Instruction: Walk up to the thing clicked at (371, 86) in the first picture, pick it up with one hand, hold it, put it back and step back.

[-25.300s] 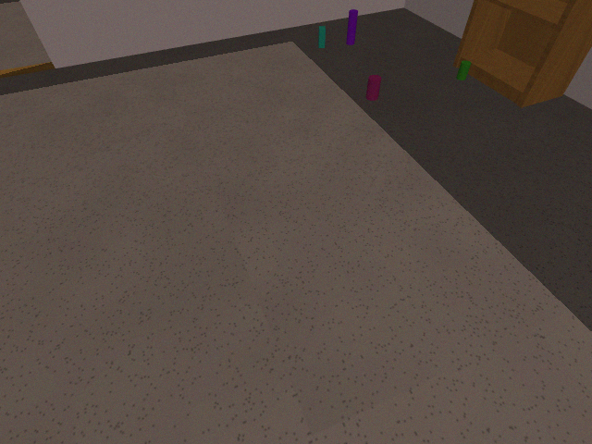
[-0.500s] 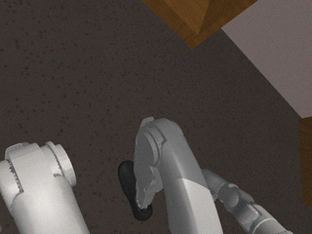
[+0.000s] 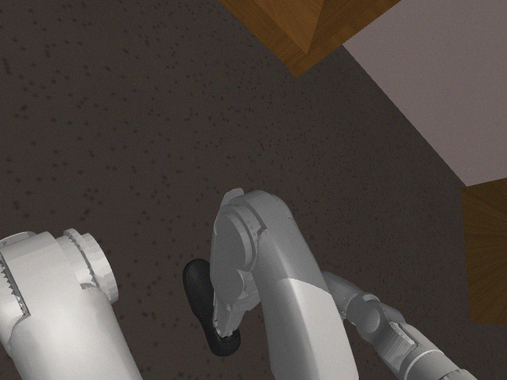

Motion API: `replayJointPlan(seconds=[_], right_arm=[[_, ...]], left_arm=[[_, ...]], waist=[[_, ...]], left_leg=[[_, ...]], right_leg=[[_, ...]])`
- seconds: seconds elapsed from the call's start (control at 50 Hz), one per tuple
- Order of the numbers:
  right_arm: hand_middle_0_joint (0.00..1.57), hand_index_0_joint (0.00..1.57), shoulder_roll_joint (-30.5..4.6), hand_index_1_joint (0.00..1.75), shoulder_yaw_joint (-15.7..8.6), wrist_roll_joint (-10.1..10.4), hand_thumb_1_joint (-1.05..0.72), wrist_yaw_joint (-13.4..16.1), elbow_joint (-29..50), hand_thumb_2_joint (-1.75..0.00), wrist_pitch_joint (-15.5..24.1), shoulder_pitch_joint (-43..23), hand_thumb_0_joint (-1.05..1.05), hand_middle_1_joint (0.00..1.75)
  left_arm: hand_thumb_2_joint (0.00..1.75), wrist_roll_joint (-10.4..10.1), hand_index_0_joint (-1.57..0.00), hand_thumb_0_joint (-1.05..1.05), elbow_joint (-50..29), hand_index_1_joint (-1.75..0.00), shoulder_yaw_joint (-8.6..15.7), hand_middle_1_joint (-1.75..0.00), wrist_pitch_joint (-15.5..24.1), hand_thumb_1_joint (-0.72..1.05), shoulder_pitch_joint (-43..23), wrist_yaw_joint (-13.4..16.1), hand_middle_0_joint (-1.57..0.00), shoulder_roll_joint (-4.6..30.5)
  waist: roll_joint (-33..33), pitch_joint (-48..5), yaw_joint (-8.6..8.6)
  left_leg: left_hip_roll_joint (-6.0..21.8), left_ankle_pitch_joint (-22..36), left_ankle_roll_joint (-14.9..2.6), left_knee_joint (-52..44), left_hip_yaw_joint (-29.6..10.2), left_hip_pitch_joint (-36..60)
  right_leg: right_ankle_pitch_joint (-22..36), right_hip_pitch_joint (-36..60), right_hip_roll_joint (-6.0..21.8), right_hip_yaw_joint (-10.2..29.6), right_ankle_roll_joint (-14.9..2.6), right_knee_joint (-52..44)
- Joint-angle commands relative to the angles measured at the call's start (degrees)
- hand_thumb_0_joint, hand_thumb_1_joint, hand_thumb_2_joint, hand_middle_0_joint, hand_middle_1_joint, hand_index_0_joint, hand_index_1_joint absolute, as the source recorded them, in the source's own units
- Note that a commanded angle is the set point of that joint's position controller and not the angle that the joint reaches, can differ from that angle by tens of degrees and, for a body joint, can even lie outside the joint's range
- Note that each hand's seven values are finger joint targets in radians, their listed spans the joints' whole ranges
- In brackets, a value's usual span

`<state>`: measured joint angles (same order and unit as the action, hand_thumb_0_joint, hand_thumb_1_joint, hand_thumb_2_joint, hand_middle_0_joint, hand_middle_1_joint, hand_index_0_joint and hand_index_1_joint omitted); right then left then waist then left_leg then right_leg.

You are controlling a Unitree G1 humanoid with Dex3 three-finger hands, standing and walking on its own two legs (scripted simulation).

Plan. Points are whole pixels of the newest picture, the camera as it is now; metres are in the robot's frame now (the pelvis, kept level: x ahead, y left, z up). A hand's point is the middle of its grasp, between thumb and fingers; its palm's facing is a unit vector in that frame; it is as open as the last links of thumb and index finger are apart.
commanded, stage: open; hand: left
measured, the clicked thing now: out of the picture +0.41 +0.30 -0.21
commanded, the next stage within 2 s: withdraw in 0.36 s
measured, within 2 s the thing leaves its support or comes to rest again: neither
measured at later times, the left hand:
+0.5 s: hand out of the picture +0.41 +0.31 -0.18, palm faces +0.46 -0.89 +0.03, open 16.0 cm
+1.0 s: hand out of the picture +0.37 +0.39 -0.08, palm faces +0.43 -0.90 -0.08, open 17.6 cm
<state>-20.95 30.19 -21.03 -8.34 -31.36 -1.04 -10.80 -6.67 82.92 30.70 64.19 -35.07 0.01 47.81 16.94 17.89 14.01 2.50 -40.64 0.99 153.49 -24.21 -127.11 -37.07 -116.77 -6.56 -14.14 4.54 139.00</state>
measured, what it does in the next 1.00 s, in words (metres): stands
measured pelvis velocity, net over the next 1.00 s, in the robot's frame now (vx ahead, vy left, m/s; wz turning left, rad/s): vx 0.00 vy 0.00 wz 0.05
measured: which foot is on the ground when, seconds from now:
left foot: down 0.00-1.00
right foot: down 0.00-1.00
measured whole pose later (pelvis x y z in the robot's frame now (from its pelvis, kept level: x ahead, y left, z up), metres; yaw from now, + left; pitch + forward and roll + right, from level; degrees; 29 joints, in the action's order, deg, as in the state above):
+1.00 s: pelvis +0.00 +0.00 +0.02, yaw +3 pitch +18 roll -15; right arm -19.3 17.6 -10.6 -6.5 -33.1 -2.7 -2.8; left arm -8.0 61.1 30.7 44.1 -29.1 -10.8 43.9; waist 9.1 6.1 8.4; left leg 3.1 -38.8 -0.6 147.3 -17.8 -129.3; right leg -37.8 -119.1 -4.2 -10.5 3.2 136.3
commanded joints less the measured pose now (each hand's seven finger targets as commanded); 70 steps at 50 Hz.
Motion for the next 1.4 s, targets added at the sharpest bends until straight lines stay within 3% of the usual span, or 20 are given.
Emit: replayJointPlan(seconds=[0.0, 0.12, 0.24, 0.5, 0.64, 0.72, 0.78, 0.84, 0.88, 0.9, 0.92, 0.94, 0.98, 1.0, 1.06, 1.08, 1.12, 1.16, 1.28, 1.38], right_arm=[[0.2, 0.2, -20.9, 0.3, -7.0, -0.2, -0.92, 1.4, 0.5, -0.9, -0.8, 1.1, 0.0, 0.3], [0.2, 0.2, -20.9, 0.3, -6.9, -0.4, -0.93, 1.2, 0.7, -0.9, -0.9, 1.3, 0.0, 0.3], [0.2, 0.2, -20.8, 0.3, -6.9, -0.1, -0.93, 1.2, 0.9, -0.91, -0.8, 1.1, 0.0, 0.3], [0.2, 0.2, -20.7, 0.3, -6.8, -0.1, -0.9, 1.5, 0.8, -0.9, -0.8, 1.3, 0.0, 0.3], [0.2, 0.2, -21.0, 0.3, -9.1, 0.6, -0.91, 2.0, 0.7, -0.9, -1.8, 3.0, 0.0, 0.3], [0.2, 0.2, -19.9, 0.3, -12.2, 2.7, -0.9, 2.3, 1.3, -0.9, -2.3, 5.5, 0.0, 0.3], [0.2, 0.2, -19.4, 0.3, -15.0, 5.2, -0.9, 2.8, 1.3, -0.9, -2.2, 7.0, 0.0, 0.3], [0.2, 0.2, -17.6, 0.3, -16.7, 7.8, -0.9, 2.9, 1.3, -0.9, -1.7, 7.9, 0.0, 0.3], [0.2, 0.2, -17.6, 0.3, -17.9, 9.2, -0.88, 3.2, 1.0, -0.89, -1.3, 9.3, 0.0, 0.3], [0.2, 0.2, -16.1, 0.3, -17.7, 9.7, -0.88, 3.0, 0.2, -0.89, -1.1, 9.2, 0.0, 0.3], [0.2, 0.2, -16.7, 0.3, -18.7, 9.9, -0.82, 3.1, 0.9, -0.89, -0.8, 9.8, 0.0, 0.3], [0.2, 0.2, -13.8, 0.3, -20.9, 12.0, -0.9, 3.5, -1.4, -0.91, -1.8, 11.5, 0.0, 0.3], [0.2, 0.2, -14.0, 0.3, -22.8, 13.2, -0.91, 3.5, 1.1, -0.91, -2.3, 10.8, 0.0, 0.3], [0.2, 0.2, -13.5, 0.3, -23.6, 13.7, -0.92, 3.5, -0.3, -0.91, -2.7, 12.6, 0.0, 0.3], [0.2, 0.2, -12.3, 0.3, -25.9, 15.7, -0.96, 4.4, -0.4, -0.92, -3.7, 15.2, 0.0, 0.3], [0.2, 0.2, -11.9, 0.3, -26.4, 16.1, -0.97, 4.6, -0.4, -0.93, -4.2, 16.1, 0.0, 0.3], [0.2, 0.2, -10.5, 0.3, -27.7, 17.1, -0.9, 4.9, -0.5, -0.9, -4.7, 16.3, 0.0, 0.3], [0.2, 0.2, -9.9, 0.3, -28.9, 18.1, -0.9, 5.5, -0.2, -0.9, -4.9, 16.9, 0.0, 0.3], [0.2, 0.2, -8.5, 0.3, -33.1, 20.5, -0.9, 6.1, 1.6, -0.9, -5.3, 18.6, 0.0, 0.3], [0.2, 0.2, -7.1, 0.3, -34.3, 22.7, -0.89, 7.4, 4.5, -0.9, -5.5, 19.2, 0.0, 0.3]], left_arm=[[0.78, 0.1, -0.99, 0.0, -8.2, -0.9, 0.3, -0.91, 4.6, -0.11, -12.1, 0.2, -0.96, 10.1], [0.38, 0.4, -0.6, 0.0, -7.7, -0.51, 0.0, -0.51, 4.5, -0.43, -11.2, 0.2, -0.6, 10.5], [0.23, -0.1, -0.43, 0.0, -7.6, -0.33, -0.4, -0.33, 4.1, -0.6, -11.0, 0.1, -0.43, 9.4], [0.09, 0.0, -0.08, 0.0, -8.3, -0.05, 0.2, -0.04, 4.3, -0.54, -11.0, 0.1, -0.08, 10.8], [0.07, 0.1, -0.06, 0.0, -18.9, -0.02, 5.8, -0.02, 2.1, -0.54, -9.4, -2.2, -0.06, 16.3], [0.06, -0.9, -0.06, 0.0, -26.2, -0.02, 5.5, -0.02, -3.3, -0.55, -5.7, -5.2, -0.06, 13.9], [0.04, -2.2, -0.07, 0.0, -31.0, -0.02, 3.2, -0.02, -8.1, -0.56, -5.2, -8.2, -0.07, 11.0], [0.03, -4.5, -0.06, 0.0, -30.3, 0.0, -2.3, -0.01, -13.1, -0.6, -3.8, -11.2, -0.05, 2.6], [0.03, -6.0, -0.06, 0.0, -30.9, -0.01, 1.0, -0.03, -15.1, -0.61, -3.0, -12.3, -0.03, 4.7], [0.02, -6.1, -0.05, 0.0, -29.0, 0.0, -2.9, -0.02, -15.9, -0.6, -3.7, -13.4, -0.03, 0.6], [0.05, -6.1, -0.02, 0.0, -32.1, 0.0, -0.6, 0.0, -16.1, -0.52, -5.7, -13.5, -0.04, 2.6], [0.06, 3.7, -0.05, 0.0, -28.2, -0.04, 2.8, -0.03, -19.9, -0.51, -1.3, -10.2, -0.06, 13.4], [0.08, 3.7, -0.05, 0.0, -33.4, -0.06, -0.9, -0.05, -22.6, -0.51, -7.0, -9.2, -0.06, 7.6], [0.07, 4.5, -0.05, 0.0, -34.7, -0.05, -0.4, -0.04, -24.2, -0.53, -7.2, -8.7, -0.07, 8.0], [0.07, 7.2, -0.07, 0.0, -42.7, -0.07, 6.0, -0.06, -29.7, -0.56, -6.7, -5.9, -0.09, 18.8], [0.07, 7.8, -0.07, 0.0, -43.9, -0.07, 6.1, -0.06, -31.4, -0.56, -6.9, -5.3, -0.09, 19.4], [0.08, 8.6, -0.05, 0.0, -45.0, -0.06, 3.2, -0.06, -34.6, -0.51, -6.8, -4.6, -0.06, 14.7], [0.07, 9.2, -0.05, 0.0, -42.6, -0.06, 5.1, -0.06, -38.4, -0.53, -0.2, -3.4, -0.05, 14.1], [0.06, 9.5, -0.05, 0.0, -46.8, -0.06, -1.9, -0.06, -48.2, -0.54, 9.0, -1.8, -0.06, 1.3], [0.08, 8.6, -0.06, 0.0, -61.7, -0.06, -3.5, -0.06, -54.4, -0.52, 15.2, 0.9, -0.06, 1.2]], waist=[[-33.3, -30.6, 6.41], [-33.2, -30.2, 6.11], [-32.0, -29.6, 5.97], [-32.7, -30.0, 5.82], [-40.9, -35.2, 2.4], [-43.0, -40.5, 0.29], [-43.1, -41.0, -0.51], [-36.5, -38.3, -0.32], [-33.1, -37.3, -1.34], [-31.4, -35.9, -0.94], [-30.1, -37.2, -0.83], [-35.5, -43.2, -7.05], [-38.5, -45.2, -5.22], [-39.1, -45.1, -5.54], [-43.7, -53.3, -9.79], [-43.5, -54.2, -9.55], [-41.8, -53.1, -8.75], [-37.7, -51.7, -10.67], [-30.2, -55.8, -10.79], [-25.3, -61.7, -13.27]], left_leg=[[3.6, 6.4, 0.99, -19.5, 6.0, 22.8], [3.4, 5.9, 0.84, -19.5, 6.1, 22.0], [3.5, 5.7, 0.64, -19.6, 6.1, 21.7], [3.7, 6.4, 0.69, -19.5, 5.9, 22.4], [4.1, 8.7, 1.64, -22.3, 6.6, 27.4], [3.4, 10.9, 1.59, -23.8, 8.6, 28.4], [3.1, 9.3, 1.35, -25.6, 9.1, 27.4], [2.5, 5.3, 0.3, -25.4, 9.9, 22.2], [2.0, 2.4, -0.61, -25.3, 10.5, 18.6], [1.8, 0.0, -0.95, -25.1, 10.7, 16.8], [1.9, 0.1, -1.14, -25.0, 10.5, 17.6], [1.9, 1.9, -0.88, -29.0, 12.6, 24.2], [2.5, -1.1, -0.7, -32.3, 12.1, 25.7], [2.4, -1.1, -0.67, -33.3, 12.5, 25.8], [2.2, 3.5, -0.47, -35.3, 14.4, 31.7], [2.0, 5.3, -0.56, -35.5, 15.1, 31.3], [1.8, 5.0, -0.8, -37.1, 15.5, 31.0], [1.4, 3.5, -1.25, -38.8, 16.2, 29.7], [0.9, 3.1, -1.7, -44.8, 17.0, 34.5], [0.4, 1.0, -2.24, -52.2, 17.9, 40.2]], right_leg=[[10.6, 13.1, -1.5, -7.9, -4.72, -9.3], [10.3, 13.3, -1.6, -7.8, -4.69, -9.5], [10.3, 13.2, -1.8, -7.8, -4.7, -10.0], [10.6, 13.0, -1.9, -7.9, -4.79, -9.8], [11.5, 12.7, -1.2, -6.6, -5.23, -8.4], [13.0, 13.2, -0.7, -4.9, -5.77, -9.3], [11.7, 9.5, -0.1, -4.1, -6.04, -9.8], [8.8, 6.5, 0.0, -3.7, -6.02, -11.2], [7.0, 7.0, 0.2, -3.2, -5.77, -12.3], [4.9, 5.5, 0.2, -3.0, -5.73, -12.6], [5.0, 5.8, 0.3, -3.0, -5.71, -12.9], [3.7, 6.8, 1.0, -0.9, -6.24, -14.7], [2.1, 4.1, 1.1, -0.4, -6.43, -14.7], [2.4, 4.0, 1.2, -0.2, -6.51, -15.2], [4.1, 5.5, 1.6, 2.0, -6.88, -16.0], [5.2, 6.2, 1.8, 2.7, -7.09, -16.4], [5.0, 4.6, 2.0, 3.3, -7.4, -17.4], [3.4, 5.0, 2.3, 4.0, -7.26, -19.6], [1.8, 8.0, 3.1, 5.9, -6.99, -27.1], [-0.1, 18.9, 3.7, 8.2, -6.43, -36.5]])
